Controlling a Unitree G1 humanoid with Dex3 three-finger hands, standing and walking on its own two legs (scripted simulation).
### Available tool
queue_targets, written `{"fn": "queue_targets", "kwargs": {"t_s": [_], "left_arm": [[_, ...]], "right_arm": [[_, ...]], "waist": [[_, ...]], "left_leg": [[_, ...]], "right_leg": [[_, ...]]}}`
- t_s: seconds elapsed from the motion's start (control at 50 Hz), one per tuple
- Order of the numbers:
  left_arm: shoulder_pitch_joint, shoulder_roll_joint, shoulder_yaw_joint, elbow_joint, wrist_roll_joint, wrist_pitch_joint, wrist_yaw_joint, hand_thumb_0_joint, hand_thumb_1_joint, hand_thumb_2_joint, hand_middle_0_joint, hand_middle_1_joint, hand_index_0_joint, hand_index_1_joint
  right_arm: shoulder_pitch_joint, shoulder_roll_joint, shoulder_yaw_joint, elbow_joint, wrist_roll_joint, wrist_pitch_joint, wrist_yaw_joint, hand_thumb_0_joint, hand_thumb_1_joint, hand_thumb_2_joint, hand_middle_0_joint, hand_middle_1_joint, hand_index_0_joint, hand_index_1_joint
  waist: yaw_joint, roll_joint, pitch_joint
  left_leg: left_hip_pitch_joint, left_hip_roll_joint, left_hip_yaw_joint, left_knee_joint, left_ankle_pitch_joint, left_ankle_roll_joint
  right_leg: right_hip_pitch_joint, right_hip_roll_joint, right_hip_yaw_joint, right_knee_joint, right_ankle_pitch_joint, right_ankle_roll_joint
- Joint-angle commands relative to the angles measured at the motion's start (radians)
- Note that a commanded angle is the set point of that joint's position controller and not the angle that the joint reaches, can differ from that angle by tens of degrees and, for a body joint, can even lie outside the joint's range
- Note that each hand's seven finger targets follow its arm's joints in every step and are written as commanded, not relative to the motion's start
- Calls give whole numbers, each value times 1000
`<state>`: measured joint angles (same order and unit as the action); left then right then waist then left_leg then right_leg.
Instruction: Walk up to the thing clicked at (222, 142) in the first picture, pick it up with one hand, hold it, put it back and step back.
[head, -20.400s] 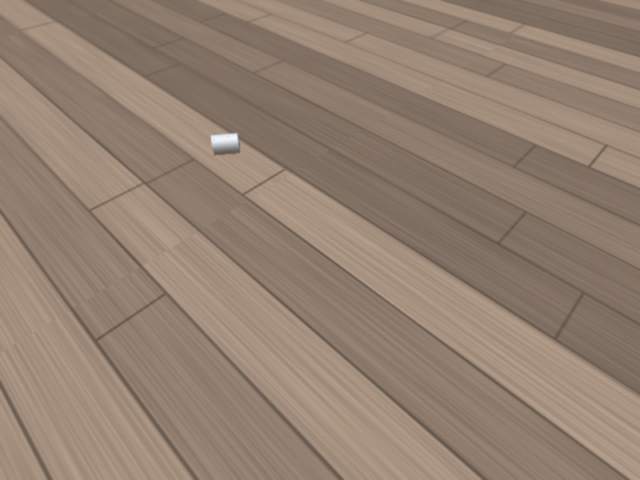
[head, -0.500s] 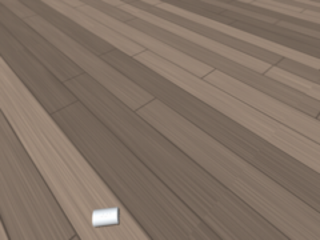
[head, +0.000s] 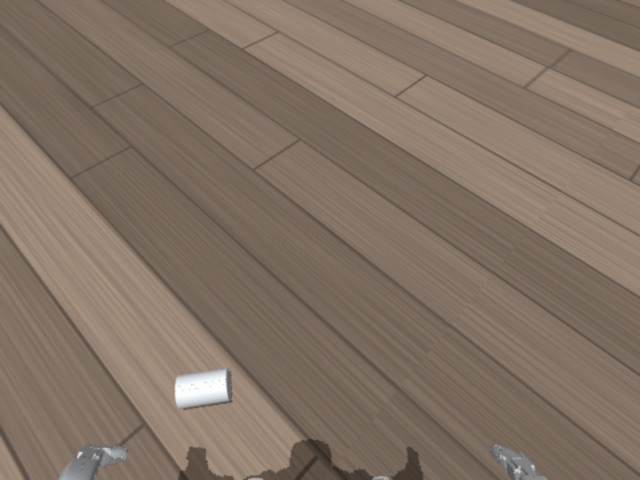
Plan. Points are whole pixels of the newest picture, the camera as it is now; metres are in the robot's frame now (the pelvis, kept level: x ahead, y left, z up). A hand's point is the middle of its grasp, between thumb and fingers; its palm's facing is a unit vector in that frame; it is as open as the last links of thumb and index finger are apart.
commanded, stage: rise first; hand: left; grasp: from above
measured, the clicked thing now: (204, 387) +0.43 +0.30 -0.69
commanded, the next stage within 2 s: none
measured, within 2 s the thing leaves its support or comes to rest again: neither
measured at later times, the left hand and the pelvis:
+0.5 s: hand out of the picture +0.14 +0.28 -0.21, palm faces -0.23 -0.83 -0.52, open 14.1 cm; pelvis -0.01 +0.01 -0.07, yaw +0 degrees
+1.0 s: hand (143, 439) +0.26 +0.34 -0.42, palm faces -0.49 -0.33 -0.81, open 13.9 cm; pelvis -0.08 +0.00 -0.29, yaw -2 degrees
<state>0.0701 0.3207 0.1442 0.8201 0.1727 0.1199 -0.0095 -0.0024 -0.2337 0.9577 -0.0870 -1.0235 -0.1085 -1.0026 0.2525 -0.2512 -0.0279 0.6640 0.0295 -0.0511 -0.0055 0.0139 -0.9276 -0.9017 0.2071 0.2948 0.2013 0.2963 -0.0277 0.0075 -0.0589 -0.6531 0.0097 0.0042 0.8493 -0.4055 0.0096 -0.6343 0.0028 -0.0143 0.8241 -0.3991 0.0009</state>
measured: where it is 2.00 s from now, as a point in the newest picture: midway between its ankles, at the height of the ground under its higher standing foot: outside the picture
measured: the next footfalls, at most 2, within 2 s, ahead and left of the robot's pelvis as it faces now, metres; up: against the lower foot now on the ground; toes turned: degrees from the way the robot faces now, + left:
none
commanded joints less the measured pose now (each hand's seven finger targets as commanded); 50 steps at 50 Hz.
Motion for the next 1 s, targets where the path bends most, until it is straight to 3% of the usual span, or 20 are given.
{"fn": "queue_targets", "kwargs": {"t_s": [0.0, 0.08, 0.2, 0.32, 0.4, 0.48, 0.54, 0.56, 0.62, 0.66, 0.72, 0.8, 0.84, 0.92, 0.94, 0.98], "left_arm": [[-13, 199, 60, -249, 25, -30, 36, 0, -566, 992, -79, -1055, -79, -1053], [87, 203, 67, -373, 44, -5, 35, 0, -554, 990, -71, -1053, -72, -1051], [187, 167, 35, -460, 67, 59, 36, 0, -584, 969, -91, -1065, -96, -1058], [224, 166, 37, -503, 98, 81, 42, 0, -557, 936, -94, -1068, -110, -1050], [163, 194, 50, -516, 130, 58, 51, 0, -587, 946, -100, -1066, -110, -1054], [29, 235, 50, -416, 207, -5, 49, 0, -611, 969, -100, -1064, -101, -1061], [-68, 288, 79, -348, 273, -77, 50, 0, -611, 980, -109, -1045, -104, -1049], [-95, 320, 91, -346, 297, -103, 51, 0, -607, 974, -105, -1058, -103, -1059], [-182, 358, 84, -330, 370, -170, 53, 0, -578, 965, -113, -1072, -117, -1067], [-215, 442, 134, -313, 400, -207, 61, 0, -568, 949, -128, -1075, -135, -1068], [-288, 477, 141, -215, 460, -243, 70, 0, -607, 978, -121, -1087, -123, -1084], [-452, 588, 175, -126, 542, -294, 76, 0, -559, 970, -103, -1092, -113, -1082], [-527, 586, 147, -66, 586, -321, 74, 0, -563, 981, -115, -1075, -119, -1071], [-687, 696, 178, -37, 666, -387, 78, 0, -560, 995, -101, -1080, -107, -1074], [-690, 719, 187, -8, 685, -399, 83, 0, -536, 991, -87, -1082, -97, -1073], [-750, 729, 176, 30, 717, -431, 94, 0, -542, 1012, -76, -1066, -81, -1061]], "right_arm": [[-23, -146, -67, -162, -7, -79, -23, 0, -915, -901, 201, 299, 200, 299], [-20, -151, -74, -182, -13, -97, -31, 0, -901, -897, 201, 300, 200, 300], [-30, -146, -66, -210, -14, -111, -33, 0, -944, -908, 201, 300, 200, 300], [-44, -142, -59, -245, -22, -130, -27, 0, -944, -907, 201, 300, 200, 300], [-54, -142, -57, -253, -24, -145, -21, 0, -957, -912, 201, 300, 200, 300], [-73, -151, -57, -234, -26, -162, -11, 0, -963, -914, 201, 300, 200, 300], [-85, -173, -68, -217, -28, -177, 0, 0, -954, -912, 201, 300, 200, 300], [-87, -182, -69, -207, -27, -178, 4, 0, -951, -912, 201, 300, 200, 300], [-88, -197, -77, -184, -26, -182, 12, 0, -949, -912, 201, 300, 200, 300], [-91, -209, -81, -164, -21, -178, 17, 0, -959, -915, 201, 300, 200, 300], [-87, -214, -87, -136, -21, -163, 25, 0, -978, -921, 201, 300, 200, 300], [-58, -222, -93, -90, -31, -138, 40, 0, -944, -912, 200, 300, 200, 300], [-44, -219, -93, -71, -35, -128, 46, 0, -940, -911, 200, 300, 200, 300], [-15, -239, -98, -32, -45, -111, 54, 0, -927, -909, 200, 300, 200, 300], [-16, -243, -97, -25, -49, -105, 55, 0, -904, -903, 200, 300, 200, 300], [-14, -239, -94, -17, -54, -95, 57, 0, -894, -900, 200, 300, 200, 300]], "waist": [[11, 14, -254], [15, 83, -299], [2, 65, -302], [10, 84, -307], [-5, 89, -315], [-24, 61, -330], [-10, 82, -384], [6, 96, -420], [2, 118, -513], [29, 135, -568], [25, 103, -607], [40, 64, -709], [20, 24, -707], [19, 54, -772], [25, 60, -766], [8, 42, -729]], "left_leg": [[44, -14, -9, 5, 189, 3], [59, 1, -27, 38, 243, -8], [11, 9, -54, 92, 274, -6], [-53, 19, -70, 158, 272, -11], [-141, 12, -71, 230, 220, -9], [-311, -2, -50, 379, 140, 5], [-411, -6, -60, 463, 62, -2], [-421, -4, -63, 484, 66, -5], [-483, -9, -67, 573, 60, -7], [-519, -9, -62, 631, 87, -4], [-620, -15, -53, 727, 83, 5], [-737, -23, -26, 865, 81, 22], [-829, -22, -16, 922, 44, 27], [-874, -17, -20, 986, -13, 22], [-886, -15, -21, 998, -25, 21], [-961, -16, -17, 1025, -113, 26]], "right_leg": [[6, 10, -8, 5, 156, -22], [-51, 17, -16, 74, 170, -27], [-103, 17, -23, 122, 178, -27], [-208, 19, -33, 214, 138, -31], [-285, 17, -28, 285, 111, -33], [-429, 15, -18, 408, 70, -33], [-559, 12, -15, 522, 3, -33], [-592, 12, -15, 556, 0, -36], [-685, 12, -14, 651, 2, -36], [-733, 12, -13, 703, 13, -38], [-795, 14, -16, 767, 15, -36], [-811, 15, -12, 833, 28, -30], [-830, 16, -12, 858, 12, -24], [-896, 18, -30, 930, -48, -27], [-914, 18, -35, 943, -61, -27], [-953, 23, -39, 950, -133, -24]]}}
